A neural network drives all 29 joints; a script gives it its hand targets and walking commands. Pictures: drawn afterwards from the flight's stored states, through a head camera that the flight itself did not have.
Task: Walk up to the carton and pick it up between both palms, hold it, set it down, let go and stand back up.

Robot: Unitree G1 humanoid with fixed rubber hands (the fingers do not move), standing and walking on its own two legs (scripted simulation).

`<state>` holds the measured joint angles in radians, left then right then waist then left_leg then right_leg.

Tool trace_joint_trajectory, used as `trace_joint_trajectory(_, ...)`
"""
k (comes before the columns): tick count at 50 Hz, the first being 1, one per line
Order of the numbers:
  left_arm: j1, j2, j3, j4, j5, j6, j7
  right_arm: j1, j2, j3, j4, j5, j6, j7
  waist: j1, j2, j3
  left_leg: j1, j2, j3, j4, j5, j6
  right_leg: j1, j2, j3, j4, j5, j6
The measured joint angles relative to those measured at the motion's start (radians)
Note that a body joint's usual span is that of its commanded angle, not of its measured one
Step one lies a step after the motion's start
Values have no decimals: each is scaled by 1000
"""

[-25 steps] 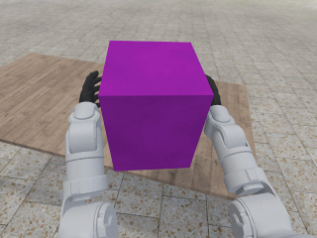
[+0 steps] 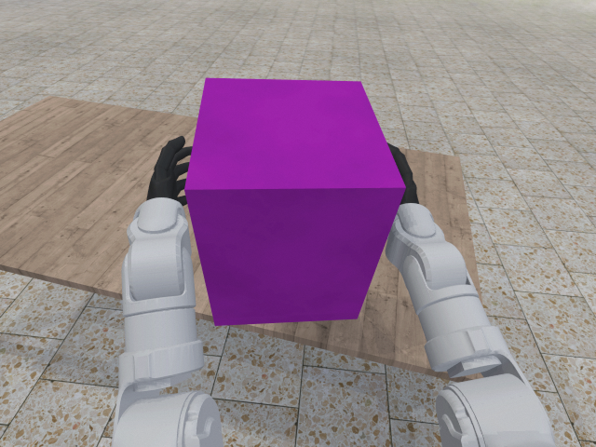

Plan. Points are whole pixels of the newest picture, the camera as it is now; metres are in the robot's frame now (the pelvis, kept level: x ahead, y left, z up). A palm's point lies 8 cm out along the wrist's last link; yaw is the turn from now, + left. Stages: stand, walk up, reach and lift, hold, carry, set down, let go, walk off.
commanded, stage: hold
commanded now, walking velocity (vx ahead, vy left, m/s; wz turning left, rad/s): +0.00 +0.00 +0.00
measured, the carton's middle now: (286, 206) +0.38 +0.00 +0.17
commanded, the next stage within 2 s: none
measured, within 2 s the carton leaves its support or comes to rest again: neither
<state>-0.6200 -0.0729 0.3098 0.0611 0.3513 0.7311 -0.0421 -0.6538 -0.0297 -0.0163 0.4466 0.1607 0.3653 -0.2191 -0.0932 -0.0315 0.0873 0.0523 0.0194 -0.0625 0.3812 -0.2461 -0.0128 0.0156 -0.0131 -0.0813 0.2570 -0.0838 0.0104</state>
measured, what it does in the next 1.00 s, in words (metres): stands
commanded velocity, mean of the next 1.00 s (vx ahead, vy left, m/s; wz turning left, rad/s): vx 0.00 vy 0.00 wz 0.00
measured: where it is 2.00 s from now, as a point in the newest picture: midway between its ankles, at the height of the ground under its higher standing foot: outside the picture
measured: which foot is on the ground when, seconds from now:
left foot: down 0.00-1.00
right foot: down 0.00-1.00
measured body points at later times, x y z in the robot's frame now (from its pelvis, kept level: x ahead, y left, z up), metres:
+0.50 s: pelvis +0.00 +0.00 +0.00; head -0.03 +0.02 +0.45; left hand +0.38 +0.16 +0.20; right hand +0.38 -0.14 +0.18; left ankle -0.01 +0.12 -0.75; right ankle +0.05 -0.13 -0.75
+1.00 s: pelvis +0.00 +0.00 +0.00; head -0.04 +0.02 +0.45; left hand +0.38 +0.16 +0.20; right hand +0.38 -0.14 +0.18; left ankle -0.01 +0.12 -0.75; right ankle +0.05 -0.13 -0.75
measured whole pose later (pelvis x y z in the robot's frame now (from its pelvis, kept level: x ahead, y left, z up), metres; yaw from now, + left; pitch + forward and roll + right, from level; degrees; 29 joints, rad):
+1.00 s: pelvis +0.00 +0.00 +0.00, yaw +1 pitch -11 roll -1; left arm -0.66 -0.07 0.33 0.07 0.37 0.76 -0.05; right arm -0.68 -0.01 -0.04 0.48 0.15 0.36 -0.21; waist -0.08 -0.04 0.11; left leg 0.05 0.02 -0.07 0.38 -0.24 -0.01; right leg 0.02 -0.01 -0.09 0.26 -0.09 0.01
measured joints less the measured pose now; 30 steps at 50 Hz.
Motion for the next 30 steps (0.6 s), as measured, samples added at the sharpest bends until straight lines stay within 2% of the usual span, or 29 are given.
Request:
trace_joint_trajectory(9, -22, -9, 19, 9, 15, 23, -4, -13, 5, -12, 22, -8, 7, 8, 16, -2, 10, 6, -1, 5, -11, 5, 0, -1, -1, 5, 2, -2, -1)
trace_joint_trajectory(30, -10, 3, 9, -31, 7, 25, -15, -2, 2, 11, -22, 5, 9, -11, 1, -2, 20, 9, -3, -4, 0, -3, 2, 14, -2, -4, 2, -9, 3)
